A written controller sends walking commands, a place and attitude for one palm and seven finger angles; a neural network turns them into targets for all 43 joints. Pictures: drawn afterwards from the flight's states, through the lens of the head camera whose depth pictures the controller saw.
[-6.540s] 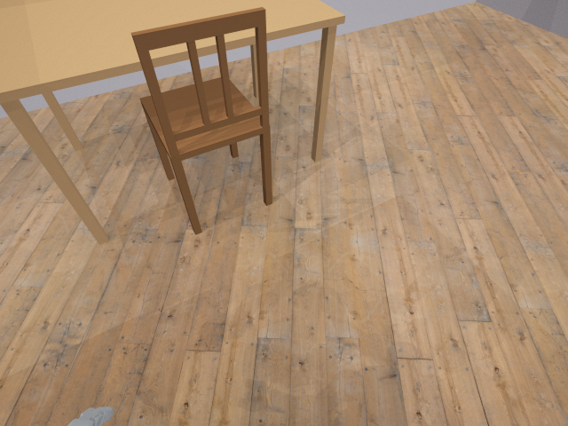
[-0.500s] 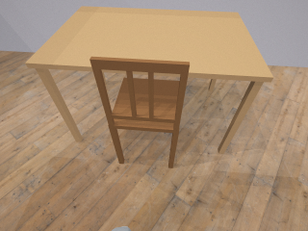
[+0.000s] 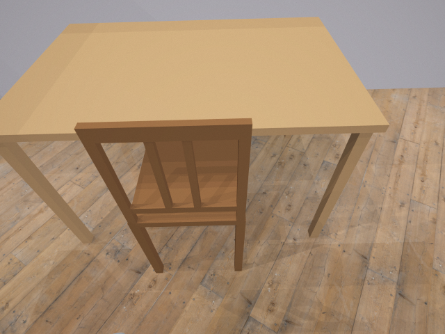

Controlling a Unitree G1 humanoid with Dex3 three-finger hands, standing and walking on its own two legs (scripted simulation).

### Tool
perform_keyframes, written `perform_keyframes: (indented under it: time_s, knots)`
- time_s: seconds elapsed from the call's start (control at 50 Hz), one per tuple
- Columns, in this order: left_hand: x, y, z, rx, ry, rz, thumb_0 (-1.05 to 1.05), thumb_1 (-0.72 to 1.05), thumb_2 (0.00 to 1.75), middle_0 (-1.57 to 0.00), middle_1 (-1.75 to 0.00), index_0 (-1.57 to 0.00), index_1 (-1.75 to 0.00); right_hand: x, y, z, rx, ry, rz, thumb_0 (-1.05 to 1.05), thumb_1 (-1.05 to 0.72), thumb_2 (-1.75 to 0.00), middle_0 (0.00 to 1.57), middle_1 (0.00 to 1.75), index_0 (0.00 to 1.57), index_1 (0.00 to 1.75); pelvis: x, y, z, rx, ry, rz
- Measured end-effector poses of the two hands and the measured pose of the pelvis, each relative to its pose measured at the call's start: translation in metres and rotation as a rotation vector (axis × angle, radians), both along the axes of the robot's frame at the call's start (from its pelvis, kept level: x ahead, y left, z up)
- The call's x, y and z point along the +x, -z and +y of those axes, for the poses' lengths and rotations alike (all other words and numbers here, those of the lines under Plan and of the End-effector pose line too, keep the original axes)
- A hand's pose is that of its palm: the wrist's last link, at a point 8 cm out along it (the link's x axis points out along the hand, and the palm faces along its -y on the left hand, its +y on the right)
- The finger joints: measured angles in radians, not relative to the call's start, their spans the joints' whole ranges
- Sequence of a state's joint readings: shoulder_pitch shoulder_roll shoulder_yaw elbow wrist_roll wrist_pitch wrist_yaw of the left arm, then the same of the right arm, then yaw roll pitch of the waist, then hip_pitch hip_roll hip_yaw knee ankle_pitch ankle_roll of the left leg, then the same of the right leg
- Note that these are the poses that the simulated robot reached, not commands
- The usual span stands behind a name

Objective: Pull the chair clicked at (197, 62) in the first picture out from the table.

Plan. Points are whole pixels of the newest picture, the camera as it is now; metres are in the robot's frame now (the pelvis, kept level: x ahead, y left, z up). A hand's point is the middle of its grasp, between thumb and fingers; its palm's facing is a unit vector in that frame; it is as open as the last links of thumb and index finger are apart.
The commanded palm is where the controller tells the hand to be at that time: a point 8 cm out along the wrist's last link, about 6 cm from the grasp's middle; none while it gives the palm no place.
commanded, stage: come to a stop and stand still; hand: left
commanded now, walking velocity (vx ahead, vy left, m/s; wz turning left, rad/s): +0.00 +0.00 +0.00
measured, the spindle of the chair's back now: (160, 177) +0.51 +0.19 -0.08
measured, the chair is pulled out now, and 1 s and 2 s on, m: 0.00 0.00 0.00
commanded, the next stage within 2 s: look again from close up in 1.02 s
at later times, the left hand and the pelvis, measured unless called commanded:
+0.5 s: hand out of the picture +0.08 +0.20 -0.17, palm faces +0.07 -0.98 -0.20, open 7.3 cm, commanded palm none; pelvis +0.05 +0.01 +0.01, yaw +0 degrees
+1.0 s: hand out of the picture +0.02 +0.17 -0.17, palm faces +0.01 -0.98 -0.21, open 7.4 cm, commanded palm none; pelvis +0.00 -0.01 +0.00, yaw +1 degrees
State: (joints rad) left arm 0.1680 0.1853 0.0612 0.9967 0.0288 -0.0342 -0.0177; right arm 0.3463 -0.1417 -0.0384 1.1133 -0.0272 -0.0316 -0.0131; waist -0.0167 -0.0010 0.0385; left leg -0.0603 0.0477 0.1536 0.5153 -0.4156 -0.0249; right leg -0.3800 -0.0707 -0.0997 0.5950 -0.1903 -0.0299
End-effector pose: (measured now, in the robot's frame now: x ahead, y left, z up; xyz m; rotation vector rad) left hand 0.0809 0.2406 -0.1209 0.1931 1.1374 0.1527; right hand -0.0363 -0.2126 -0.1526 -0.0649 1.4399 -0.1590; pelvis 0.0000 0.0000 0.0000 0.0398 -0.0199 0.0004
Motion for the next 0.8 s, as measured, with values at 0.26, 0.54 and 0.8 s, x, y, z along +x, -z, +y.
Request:
perform_keyframes:
  time_s: [0.26,0.54,0.8]
  knots:
    - [0.018,0.001,-0.02,-0.006,-0.049,0.116,0.0,0.93,0.9,-0.2,-0.3,-0.2,-0.3,0.1,-0.013,-0.018,-0.042,-0.033,-0.051,0.01,-0.93,-0.9,0.19,0.3,0.2,0.3,0.047,-0.012,-0.009,-0.039,-0.006,0.008]
    - [-0.012,0.015,0.01,-0.035,-0.09,0.21,0.0,0.91,0.9,-0.2,-0.3,-0.2,-0.3,0.145,-0.033,0.0,-0.107,-0.095,-0.166,0.0,-0.93,-0.9,0.2,0.3,0.2,0.3,0.041,-0.014,0.014,-0.043,0.006,0.004]
    - [-0.06,0.011,-0.014,0.009,-0.027,0.176,0.01,0.91,0.9,-0.2,-0.3,-0.2,-0.3,0.114,-0.02,-0.026,-0.058,-0.068,-0.261,0.0,-0.91,-0.9,0.2,0.3,0.2,0.3,0.006,-0.003,-0.007,-0.045,0.001,-0.023]
